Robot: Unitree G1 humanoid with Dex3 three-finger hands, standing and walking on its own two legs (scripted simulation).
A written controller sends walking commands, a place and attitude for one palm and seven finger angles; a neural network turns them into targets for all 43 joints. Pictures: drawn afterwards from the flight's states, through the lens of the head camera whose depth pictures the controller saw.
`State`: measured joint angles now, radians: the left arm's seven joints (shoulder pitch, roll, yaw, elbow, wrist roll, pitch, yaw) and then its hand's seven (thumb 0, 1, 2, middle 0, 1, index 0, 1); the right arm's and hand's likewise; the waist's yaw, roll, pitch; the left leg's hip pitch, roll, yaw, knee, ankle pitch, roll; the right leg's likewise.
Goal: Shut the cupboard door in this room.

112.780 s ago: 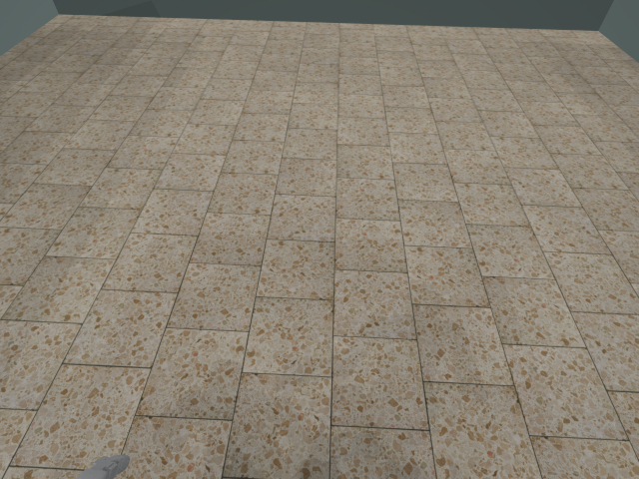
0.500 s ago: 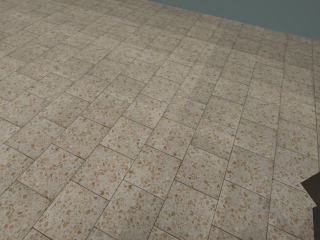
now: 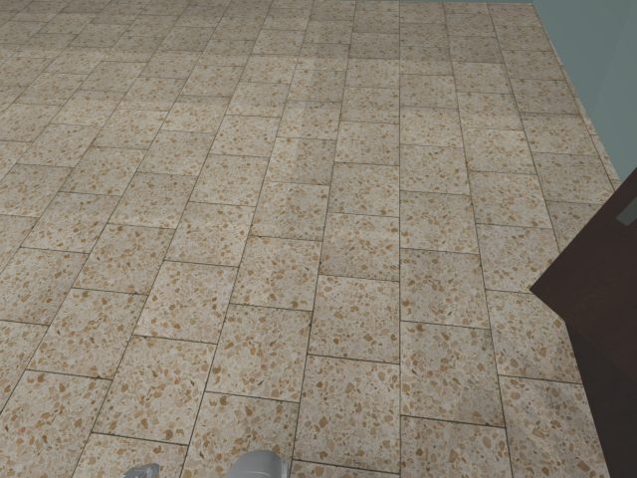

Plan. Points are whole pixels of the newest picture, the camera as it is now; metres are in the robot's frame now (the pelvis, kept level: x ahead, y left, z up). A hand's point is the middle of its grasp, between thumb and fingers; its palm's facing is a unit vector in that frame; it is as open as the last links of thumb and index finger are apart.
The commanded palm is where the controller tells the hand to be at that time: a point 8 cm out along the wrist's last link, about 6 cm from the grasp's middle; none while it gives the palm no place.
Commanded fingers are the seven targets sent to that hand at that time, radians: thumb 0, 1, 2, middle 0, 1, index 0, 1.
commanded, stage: turn to face it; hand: left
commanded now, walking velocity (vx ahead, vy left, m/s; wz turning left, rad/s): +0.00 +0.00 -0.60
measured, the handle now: out of the picture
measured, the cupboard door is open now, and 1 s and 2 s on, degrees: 40 40 40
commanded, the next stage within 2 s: take the last steps up to it in 1.36 s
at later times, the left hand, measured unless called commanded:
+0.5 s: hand (182, 426) +0.19 +0.23 -0.15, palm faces -0.28 -0.93 -0.22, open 7.4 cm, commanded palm none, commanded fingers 0.00 0.90 0.90 -0.20 -0.30 -0.20 -0.30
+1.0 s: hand (219, 406) +0.23 +0.18 -0.18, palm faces -0.53 -0.83 -0.20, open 7.4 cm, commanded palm none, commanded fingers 0.00 0.90 0.90 -0.20 -0.30 -0.20 -0.30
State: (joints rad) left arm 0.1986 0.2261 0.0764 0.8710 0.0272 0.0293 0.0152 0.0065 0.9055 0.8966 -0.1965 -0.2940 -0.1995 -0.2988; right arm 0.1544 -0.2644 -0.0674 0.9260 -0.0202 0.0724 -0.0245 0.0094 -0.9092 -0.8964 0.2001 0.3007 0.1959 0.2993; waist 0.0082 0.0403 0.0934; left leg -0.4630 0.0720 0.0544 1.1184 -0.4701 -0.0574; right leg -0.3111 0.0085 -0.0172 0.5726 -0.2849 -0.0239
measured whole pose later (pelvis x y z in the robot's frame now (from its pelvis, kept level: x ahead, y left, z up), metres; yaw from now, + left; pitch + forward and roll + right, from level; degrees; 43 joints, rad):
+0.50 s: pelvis +0.03 +0.05 +0.01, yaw -18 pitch +1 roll -3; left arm 0.15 0.27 0.09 0.86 0.02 0.09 -0.03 0.01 0.91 0.90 -0.20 -0.29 -0.20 -0.30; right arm 0.23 -0.20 -0.02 0.89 -0.04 0.02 -0.03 0.01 -0.90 -0.90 0.21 0.30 0.20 0.30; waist -0.01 0.00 0.09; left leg -0.24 0.13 0.19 0.50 -0.28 0.01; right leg -0.42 -0.03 -0.04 0.95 -0.45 0.06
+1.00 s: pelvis +0.06 +0.06 -0.01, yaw -35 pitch +1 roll -1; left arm 0.22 0.24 0.06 0.89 0.02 0.07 -0.01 0.01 0.90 0.90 -0.20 -0.29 -0.20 -0.30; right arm 0.17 -0.23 -0.03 0.85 -0.02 0.02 -0.02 0.01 -0.91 -0.90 0.20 0.30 0.20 0.30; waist 0.01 -0.04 0.06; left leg -0.36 0.04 0.06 0.63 -0.26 -0.01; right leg -0.32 0.03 0.12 0.69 -0.41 0.03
